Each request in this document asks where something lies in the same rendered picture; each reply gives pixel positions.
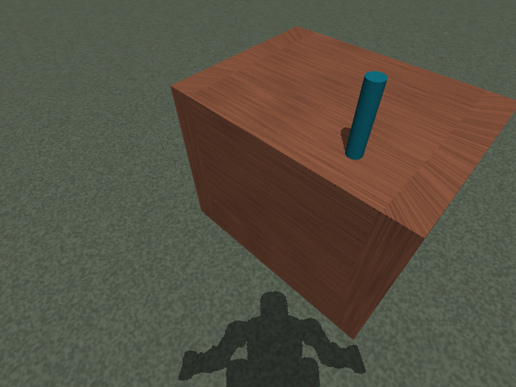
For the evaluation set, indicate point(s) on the can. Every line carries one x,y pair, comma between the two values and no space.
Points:
369,100

